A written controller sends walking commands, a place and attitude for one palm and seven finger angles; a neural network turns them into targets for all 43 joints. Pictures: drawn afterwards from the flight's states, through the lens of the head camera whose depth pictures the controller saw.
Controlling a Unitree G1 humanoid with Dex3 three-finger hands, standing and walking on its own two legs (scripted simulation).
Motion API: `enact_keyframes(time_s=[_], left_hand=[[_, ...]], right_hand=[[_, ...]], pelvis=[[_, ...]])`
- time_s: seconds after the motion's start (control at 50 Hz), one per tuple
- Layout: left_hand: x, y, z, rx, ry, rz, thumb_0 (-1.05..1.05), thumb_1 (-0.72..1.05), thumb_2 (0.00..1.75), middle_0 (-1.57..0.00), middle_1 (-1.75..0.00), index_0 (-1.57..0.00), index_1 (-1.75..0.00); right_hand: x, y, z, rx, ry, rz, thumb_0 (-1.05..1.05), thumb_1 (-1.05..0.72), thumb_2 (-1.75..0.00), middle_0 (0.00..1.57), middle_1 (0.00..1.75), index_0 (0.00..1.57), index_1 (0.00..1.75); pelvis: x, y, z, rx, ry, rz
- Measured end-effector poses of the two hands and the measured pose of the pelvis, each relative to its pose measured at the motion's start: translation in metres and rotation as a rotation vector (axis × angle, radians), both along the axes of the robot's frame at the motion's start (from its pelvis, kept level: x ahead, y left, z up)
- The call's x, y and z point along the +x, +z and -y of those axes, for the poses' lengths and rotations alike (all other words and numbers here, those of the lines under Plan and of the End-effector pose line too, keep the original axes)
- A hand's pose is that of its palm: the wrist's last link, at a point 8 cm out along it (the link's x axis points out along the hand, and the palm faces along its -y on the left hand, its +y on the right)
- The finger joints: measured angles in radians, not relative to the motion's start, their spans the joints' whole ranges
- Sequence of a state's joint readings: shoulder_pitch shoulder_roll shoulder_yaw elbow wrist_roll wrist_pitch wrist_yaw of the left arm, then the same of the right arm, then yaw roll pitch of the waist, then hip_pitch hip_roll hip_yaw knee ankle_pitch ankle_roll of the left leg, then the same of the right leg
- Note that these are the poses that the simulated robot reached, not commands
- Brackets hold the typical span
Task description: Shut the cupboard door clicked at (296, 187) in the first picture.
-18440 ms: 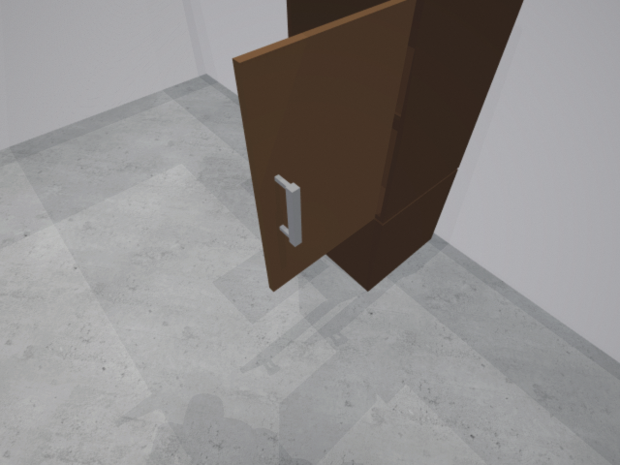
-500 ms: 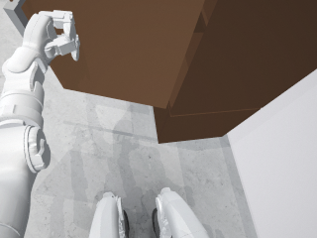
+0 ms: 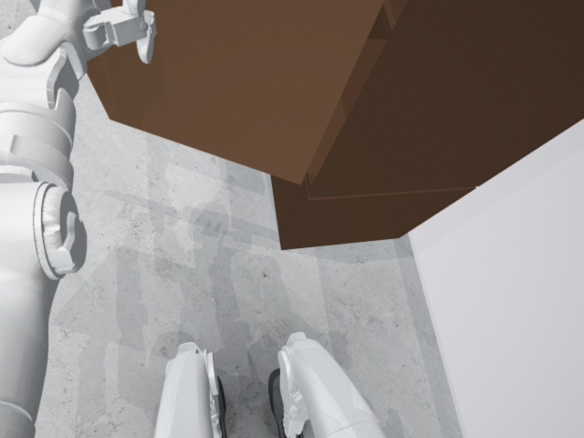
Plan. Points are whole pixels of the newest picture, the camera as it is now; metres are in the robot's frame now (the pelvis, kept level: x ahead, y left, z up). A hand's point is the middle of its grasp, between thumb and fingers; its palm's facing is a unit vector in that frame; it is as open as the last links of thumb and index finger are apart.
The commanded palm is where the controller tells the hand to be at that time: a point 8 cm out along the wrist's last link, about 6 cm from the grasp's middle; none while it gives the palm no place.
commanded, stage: pull the fist back off the door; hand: left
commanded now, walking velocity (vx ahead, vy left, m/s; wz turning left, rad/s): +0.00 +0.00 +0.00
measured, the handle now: out of the picture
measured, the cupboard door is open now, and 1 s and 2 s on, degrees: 65 60 60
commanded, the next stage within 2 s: draw the hand back to the body in 0.88 s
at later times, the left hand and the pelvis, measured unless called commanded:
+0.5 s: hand (171, 27) +0.59 +0.08 +0.10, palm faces +0.05 -1.00 -0.02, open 3.1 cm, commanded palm +0.54 +0.12 +0.10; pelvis +0.03 -0.01 +0.04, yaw +0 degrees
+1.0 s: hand (160, 85) +0.50 +0.09 +0.10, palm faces +0.04 -1.00 -0.04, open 3.1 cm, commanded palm +0.48 +0.14 +0.10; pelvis +0.03 -0.02 +0.05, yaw +3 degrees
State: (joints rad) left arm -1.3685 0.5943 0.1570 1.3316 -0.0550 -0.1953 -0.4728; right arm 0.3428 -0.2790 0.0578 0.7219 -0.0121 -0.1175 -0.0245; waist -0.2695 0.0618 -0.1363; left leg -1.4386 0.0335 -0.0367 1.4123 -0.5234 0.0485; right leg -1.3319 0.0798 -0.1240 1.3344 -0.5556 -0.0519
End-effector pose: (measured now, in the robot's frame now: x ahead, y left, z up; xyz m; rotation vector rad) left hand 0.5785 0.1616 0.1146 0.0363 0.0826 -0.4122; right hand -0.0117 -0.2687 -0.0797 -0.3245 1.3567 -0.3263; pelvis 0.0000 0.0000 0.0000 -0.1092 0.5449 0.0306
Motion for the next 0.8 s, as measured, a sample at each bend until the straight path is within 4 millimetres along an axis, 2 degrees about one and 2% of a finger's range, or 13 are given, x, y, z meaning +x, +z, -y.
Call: enact_keyframes(time_s=[0.04,0.12,0.2,0.32,0.42,0.5,0.58,0.68,0.8], left_hand=[[0.004,0.0,0.002,-0.03,0.026,-0.004,0.04,1.0,0.99,-1.3,-1.5,-1.3,-1.5],[0.01,-0.008,0.004,-0.138,0.298,-0.02,0.03,0.91,0.95,-1.3,-1.5,-1.3,-1.5],[0.01,-0.013,0.012,-0.041,0.484,0.047,0.02,0.88,0.92,-1.29,-1.5,-1.3,-1.5],[0.005,-0.018,0.026,0.033,0.452,0.053,0.0,0.93,0.93,-1.29,-1.5,-1.3,-1.5],[-0.004,-0.017,0.033,0.0,0.444,0.008,0.0,0.92,0.92,-1.29,-1.5,-1.3,-1.5],[-0.015,-0.012,0.032,-0.007,0.463,0.037,0.01,0.91,0.91,-1.3,-1.5,-1.3,-1.5],[-0.03,-0.013,0.027,0.01,0.466,0.046,0.01,0.91,0.9,-1.29,-1.5,-1.3,-1.5],[-0.056,-0.015,0.02,0.007,0.466,0.066,0.01,0.9,0.9,-1.29,-1.5,-1.3,-1.5],[-0.087,-0.017,0.021,-0.002,0.453,0.078,0.01,0.9,0.9,-1.3,-1.5,-1.3,-1.5]], right_hand=[[-0.003,-0.001,-0.002,0.001,-0.002,-0.006,0.0,-0.9,-0.9,0.2,0.3,0.2,0.3],[-0.011,-0.001,-0.014,0.054,0.018,-0.034,0.0,-0.9,-0.9,0.2,0.3,0.2,0.3],[-0.024,-0.002,-0.029,0.137,0.011,-0.082,0.0,-0.9,-0.9,0.2,0.3,0.2,0.3],[-0.042,0.003,-0.043,0.219,-0.075,-0.15,0.0,-0.9,-0.9,0.2,0.3,0.2,0.3],[-0.042,0.015,-0.042,0.239,-0.096,-0.164,0.0,-0.9,-0.9,0.2,0.3,0.2,0.3],[-0.029,0.022,-0.031,0.234,-0.087,-0.141,0.0,-0.9,-0.9,0.2,0.3,0.2,0.3],[-0.007,0.025,-0.015,0.219,-0.063,-0.106,0.0,-0.9,-0.9,0.2,0.3,0.2,0.3],[0.032,0.025,0.003,0.195,-0.013,-0.04,0.0,-0.91,-0.9,0.2,0.3,0.2,0.3],[0.083,0.024,0.016,0.174,0.063,0.059,0.0,-0.91,-0.9,0.2,0.3,0.2,0.3]], pelvis=[[0.0,-0.002,-0.001,-0.002,-0.002,-0.008],[0.0,-0.002,-0.001,-0.002,-0.008,-0.022],[0.002,0.0,0.0,0.005,-0.01,-0.035],[0.009,0.012,0.003,0.019,-0.015,-0.019],[0.019,0.027,0.007,0.036,-0.022,0.008],[0.027,0.036,0.011,0.05,-0.027,0.031],[0.033,0.043,0.015,0.063,-0.025,0.055],[0.037,0.049,0.018,0.074,-0.014,0.082],[0.038,0.053,0.021,0.083,0.002,0.112]])
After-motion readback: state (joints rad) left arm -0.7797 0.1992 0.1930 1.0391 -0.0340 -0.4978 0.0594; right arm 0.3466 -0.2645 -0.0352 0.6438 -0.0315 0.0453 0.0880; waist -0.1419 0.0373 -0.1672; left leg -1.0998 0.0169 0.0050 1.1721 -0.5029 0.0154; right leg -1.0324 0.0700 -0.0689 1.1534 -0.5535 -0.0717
